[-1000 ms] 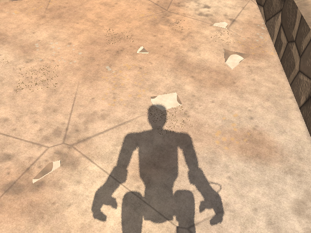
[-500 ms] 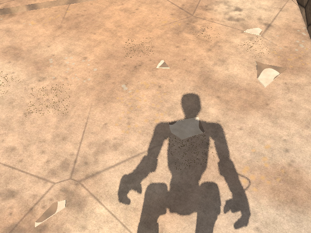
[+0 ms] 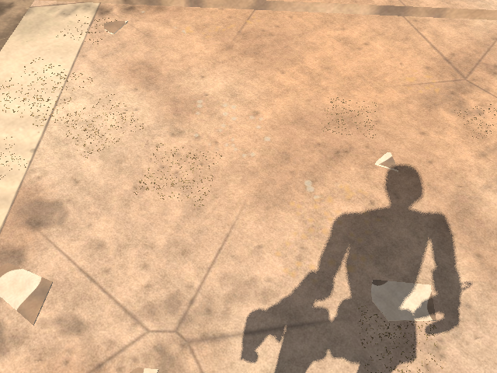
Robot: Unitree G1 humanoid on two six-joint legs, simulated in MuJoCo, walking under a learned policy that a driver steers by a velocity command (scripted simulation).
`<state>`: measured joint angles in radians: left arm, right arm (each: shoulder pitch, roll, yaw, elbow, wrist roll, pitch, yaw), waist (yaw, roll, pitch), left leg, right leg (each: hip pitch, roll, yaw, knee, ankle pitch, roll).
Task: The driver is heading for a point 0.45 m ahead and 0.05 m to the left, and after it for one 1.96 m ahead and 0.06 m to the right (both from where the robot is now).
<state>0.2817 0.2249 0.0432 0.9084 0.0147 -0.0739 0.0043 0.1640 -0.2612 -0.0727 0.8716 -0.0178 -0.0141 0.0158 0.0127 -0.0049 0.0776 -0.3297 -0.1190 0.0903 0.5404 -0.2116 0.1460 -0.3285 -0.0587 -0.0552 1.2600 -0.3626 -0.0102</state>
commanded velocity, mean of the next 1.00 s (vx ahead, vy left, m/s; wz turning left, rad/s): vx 0.50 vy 0.00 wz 0.22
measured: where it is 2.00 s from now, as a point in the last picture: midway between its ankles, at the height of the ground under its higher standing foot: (258, 200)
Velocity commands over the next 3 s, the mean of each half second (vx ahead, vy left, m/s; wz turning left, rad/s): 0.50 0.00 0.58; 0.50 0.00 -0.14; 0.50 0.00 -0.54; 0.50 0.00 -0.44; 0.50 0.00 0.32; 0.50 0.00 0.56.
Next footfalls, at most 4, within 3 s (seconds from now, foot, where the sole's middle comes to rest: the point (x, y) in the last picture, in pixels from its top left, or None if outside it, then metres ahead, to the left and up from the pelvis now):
0.42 right None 0.43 -0.10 -0.76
0.88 left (200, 330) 0.56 0.17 -0.76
1.38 right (272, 239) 0.85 -0.03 -0.76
1.94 left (250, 155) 1.20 0.04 -0.76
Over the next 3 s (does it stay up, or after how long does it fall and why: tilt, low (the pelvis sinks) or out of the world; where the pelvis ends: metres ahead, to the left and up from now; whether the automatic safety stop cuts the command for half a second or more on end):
stays up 1.53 -0.08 -0.01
